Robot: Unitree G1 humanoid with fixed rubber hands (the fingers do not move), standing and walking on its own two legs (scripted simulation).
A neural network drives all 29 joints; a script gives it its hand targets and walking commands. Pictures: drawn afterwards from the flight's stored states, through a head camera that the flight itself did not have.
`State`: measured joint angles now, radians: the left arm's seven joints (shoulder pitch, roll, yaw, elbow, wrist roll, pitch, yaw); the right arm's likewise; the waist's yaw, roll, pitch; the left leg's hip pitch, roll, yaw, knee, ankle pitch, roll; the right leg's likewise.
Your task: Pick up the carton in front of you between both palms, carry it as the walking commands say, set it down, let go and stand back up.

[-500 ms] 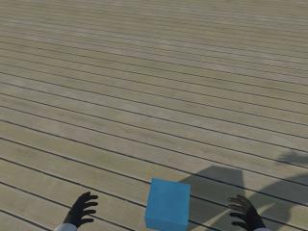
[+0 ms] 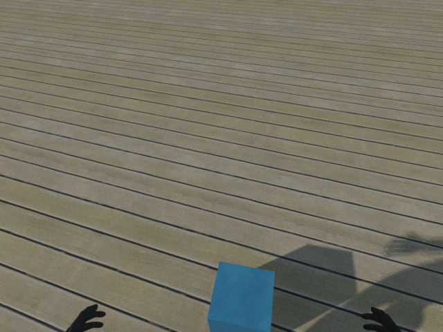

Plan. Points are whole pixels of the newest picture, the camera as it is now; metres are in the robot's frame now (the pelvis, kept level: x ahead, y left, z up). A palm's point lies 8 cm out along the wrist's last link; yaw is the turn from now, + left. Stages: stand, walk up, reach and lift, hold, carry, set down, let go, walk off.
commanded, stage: stand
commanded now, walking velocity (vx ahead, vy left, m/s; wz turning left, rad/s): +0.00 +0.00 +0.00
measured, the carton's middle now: (241, 304) +0.36 -0.03 -0.65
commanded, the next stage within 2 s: none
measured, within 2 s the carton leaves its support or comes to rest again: neither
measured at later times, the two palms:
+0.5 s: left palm out of the picture +0.10 +0.30 -0.09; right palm out of the picture +0.11 -0.30 -0.09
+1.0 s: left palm out of the picture +0.07 +0.31 -0.09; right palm out of the picture +0.08 -0.30 -0.10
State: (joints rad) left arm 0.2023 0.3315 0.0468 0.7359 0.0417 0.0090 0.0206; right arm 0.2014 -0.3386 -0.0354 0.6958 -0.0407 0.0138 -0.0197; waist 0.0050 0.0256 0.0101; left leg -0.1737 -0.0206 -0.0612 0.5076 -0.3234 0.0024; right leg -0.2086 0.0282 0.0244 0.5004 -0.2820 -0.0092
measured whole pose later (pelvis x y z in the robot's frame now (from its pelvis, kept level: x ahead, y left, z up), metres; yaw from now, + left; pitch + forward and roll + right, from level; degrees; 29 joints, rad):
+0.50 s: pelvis +0.00 +0.00 +0.01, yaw +0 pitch -2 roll +0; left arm 0.15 0.35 0.02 0.91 0.03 0.00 0.02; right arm 0.16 -0.37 0.00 0.88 -0.03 -0.01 -0.03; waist 0.01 0.01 0.02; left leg -0.11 -0.02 -0.06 0.42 -0.28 0.00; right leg -0.15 0.02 0.02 0.42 -0.24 -0.01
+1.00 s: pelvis -0.01 +0.00 +0.01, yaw +0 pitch -3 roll +0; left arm 0.13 0.37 0.01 1.01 0.02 0.00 0.01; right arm 0.15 -0.39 0.01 0.99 -0.02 -0.01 -0.02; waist 0.01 0.01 0.03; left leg -0.09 -0.02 -0.06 0.36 -0.23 0.00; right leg -0.13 0.02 0.02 0.37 -0.20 -0.01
